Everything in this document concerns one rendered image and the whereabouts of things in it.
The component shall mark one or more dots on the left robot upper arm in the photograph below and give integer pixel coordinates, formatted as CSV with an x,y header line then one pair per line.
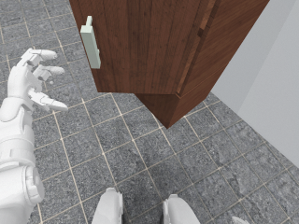
x,y
20,190

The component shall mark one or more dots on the left robot thigh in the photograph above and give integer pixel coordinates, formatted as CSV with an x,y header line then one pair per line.
x,y
109,208

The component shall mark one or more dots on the left robot forearm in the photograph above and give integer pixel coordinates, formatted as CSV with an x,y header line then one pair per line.
x,y
17,138

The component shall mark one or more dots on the robot thigh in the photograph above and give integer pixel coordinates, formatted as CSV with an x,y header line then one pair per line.
x,y
177,211
109,208

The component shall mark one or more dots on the right robot thigh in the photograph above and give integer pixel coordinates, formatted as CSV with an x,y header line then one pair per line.
x,y
177,211

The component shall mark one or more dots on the robot left hand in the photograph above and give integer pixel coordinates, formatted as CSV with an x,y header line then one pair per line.
x,y
21,80

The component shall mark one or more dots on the handle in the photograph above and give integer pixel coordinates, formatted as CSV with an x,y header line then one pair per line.
x,y
88,38

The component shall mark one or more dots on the cupboard door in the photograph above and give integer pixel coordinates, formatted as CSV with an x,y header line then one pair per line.
x,y
144,45

